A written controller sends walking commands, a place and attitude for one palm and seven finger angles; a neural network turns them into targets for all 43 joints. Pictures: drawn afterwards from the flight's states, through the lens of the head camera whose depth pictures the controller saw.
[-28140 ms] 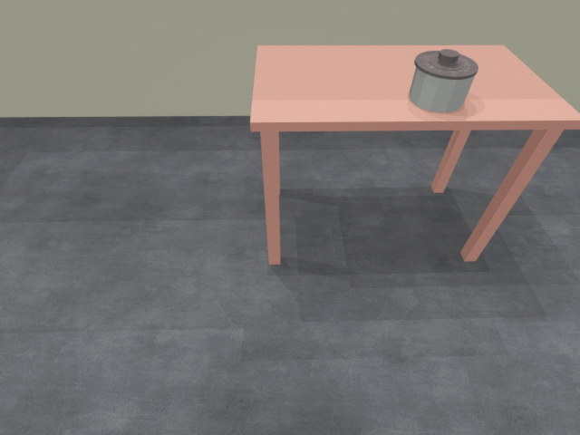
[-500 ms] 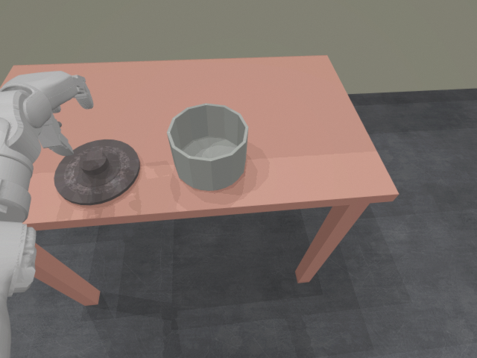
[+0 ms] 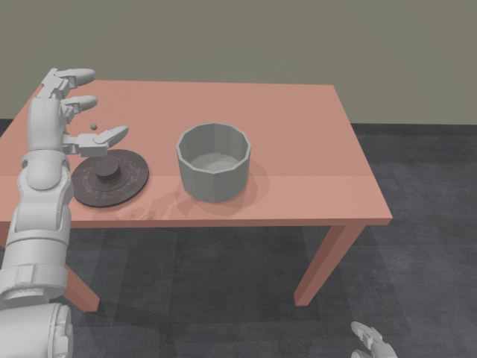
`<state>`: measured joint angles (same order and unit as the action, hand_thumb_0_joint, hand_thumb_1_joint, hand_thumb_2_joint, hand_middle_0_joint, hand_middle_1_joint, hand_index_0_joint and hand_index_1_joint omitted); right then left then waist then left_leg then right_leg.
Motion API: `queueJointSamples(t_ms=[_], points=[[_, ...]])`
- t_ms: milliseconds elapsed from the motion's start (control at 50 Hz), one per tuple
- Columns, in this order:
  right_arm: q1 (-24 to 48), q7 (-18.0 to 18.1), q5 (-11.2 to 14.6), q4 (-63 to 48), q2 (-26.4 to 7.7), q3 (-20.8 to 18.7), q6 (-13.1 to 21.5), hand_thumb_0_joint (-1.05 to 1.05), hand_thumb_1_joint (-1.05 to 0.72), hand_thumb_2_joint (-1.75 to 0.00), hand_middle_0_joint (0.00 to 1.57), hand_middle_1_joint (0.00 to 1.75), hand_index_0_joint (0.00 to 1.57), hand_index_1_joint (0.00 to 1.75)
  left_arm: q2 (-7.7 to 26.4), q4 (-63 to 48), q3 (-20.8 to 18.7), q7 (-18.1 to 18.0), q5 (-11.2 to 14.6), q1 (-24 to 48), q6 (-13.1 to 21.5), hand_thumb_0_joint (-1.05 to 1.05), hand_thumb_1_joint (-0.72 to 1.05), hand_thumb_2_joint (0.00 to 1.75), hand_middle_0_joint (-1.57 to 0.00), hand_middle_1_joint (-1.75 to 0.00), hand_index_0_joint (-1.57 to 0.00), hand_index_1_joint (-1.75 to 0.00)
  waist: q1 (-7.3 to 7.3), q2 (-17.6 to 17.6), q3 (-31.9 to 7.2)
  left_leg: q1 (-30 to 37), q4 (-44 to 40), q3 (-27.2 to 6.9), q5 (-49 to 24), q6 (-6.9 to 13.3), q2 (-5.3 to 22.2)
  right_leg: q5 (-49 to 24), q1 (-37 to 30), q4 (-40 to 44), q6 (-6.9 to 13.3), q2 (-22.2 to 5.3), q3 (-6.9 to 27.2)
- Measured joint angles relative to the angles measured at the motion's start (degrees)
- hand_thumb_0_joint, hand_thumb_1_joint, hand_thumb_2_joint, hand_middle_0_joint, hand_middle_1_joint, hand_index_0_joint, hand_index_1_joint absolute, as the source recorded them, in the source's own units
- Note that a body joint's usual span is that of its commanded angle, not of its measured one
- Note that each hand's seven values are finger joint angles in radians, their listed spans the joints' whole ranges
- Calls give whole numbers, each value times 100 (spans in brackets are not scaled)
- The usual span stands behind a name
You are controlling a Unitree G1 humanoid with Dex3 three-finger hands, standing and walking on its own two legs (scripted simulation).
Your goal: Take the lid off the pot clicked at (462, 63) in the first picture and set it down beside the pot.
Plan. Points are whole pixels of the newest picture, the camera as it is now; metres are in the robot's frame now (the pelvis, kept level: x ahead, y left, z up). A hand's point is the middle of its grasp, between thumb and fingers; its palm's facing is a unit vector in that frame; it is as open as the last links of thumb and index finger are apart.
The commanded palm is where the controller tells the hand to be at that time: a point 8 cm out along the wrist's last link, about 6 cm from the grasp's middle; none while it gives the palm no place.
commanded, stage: draw the hand back to the body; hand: left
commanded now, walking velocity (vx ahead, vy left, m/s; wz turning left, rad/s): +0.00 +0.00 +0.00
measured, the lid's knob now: (107, 169) +0.49 +0.32 -0.02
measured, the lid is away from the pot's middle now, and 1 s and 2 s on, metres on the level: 0.24 0.24 0.24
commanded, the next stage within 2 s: step back with the hand held close in 1.46 s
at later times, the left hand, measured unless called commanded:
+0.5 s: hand (83, 176) +0.31 +0.23 +0.17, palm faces +0.44 -0.87 -0.24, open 8.5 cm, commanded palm +0.26 +0.26 +0.18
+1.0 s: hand (57, 243) +0.22 +0.23 +0.16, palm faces +0.43 -0.86 -0.28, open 7.4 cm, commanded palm +0.16 +0.26 +0.18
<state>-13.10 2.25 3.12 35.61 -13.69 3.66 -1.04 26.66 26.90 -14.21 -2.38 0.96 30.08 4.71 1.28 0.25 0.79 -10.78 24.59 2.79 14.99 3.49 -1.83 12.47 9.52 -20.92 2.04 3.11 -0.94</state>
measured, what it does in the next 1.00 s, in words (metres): stands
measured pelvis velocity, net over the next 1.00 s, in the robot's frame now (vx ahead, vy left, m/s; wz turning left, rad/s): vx -0.02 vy -0.04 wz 0.00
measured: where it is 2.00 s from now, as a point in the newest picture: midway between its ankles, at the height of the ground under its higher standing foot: outside the picture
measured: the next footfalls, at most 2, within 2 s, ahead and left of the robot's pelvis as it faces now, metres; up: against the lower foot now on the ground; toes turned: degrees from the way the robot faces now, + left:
none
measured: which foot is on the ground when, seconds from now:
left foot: down 0.00-1.00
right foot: down 0.00-1.00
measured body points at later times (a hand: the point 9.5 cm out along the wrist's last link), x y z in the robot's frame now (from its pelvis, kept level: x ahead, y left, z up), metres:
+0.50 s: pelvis -0.01 -0.05 +0.00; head -0.01 -0.06 +0.45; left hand +0.28 +0.27 +0.19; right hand +0.17 -0.28 -0.09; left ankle -0.02 +0.07 -0.74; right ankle -0.02 -0.10 -0.74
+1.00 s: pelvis -0.02 -0.04 +0.00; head -0.04 -0.05 +0.45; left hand +0.19 +0.27 +0.18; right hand +0.17 -0.26 -0.09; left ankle -0.02 +0.07 -0.74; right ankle -0.02 -0.10 -0.74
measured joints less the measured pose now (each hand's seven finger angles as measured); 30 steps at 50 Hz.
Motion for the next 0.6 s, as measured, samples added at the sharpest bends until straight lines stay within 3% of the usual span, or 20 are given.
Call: queueJointSamples(t_ms=[160,600], points=[[34,-3,20,291,-177,-127,78,1,-90,-89,21,30,20,30,-93,-752,-353,-109,328,-980,-168,0,22,69,-32,-74,-32,-73,-86,-131,-15,245,-176,49,-26,-96,104,-17,-189,113,111,109,60],[555,67,-15,378,-64,-115,352,1,-90,-89,21,30,20,30,-465,-2023,-465,-238,554,-2428,-227,1,70,84,-24,-43,-24,-42,-321,-283,117,523,-223,-99,-177,-322,260,-119,-490,157,352,265,-92]])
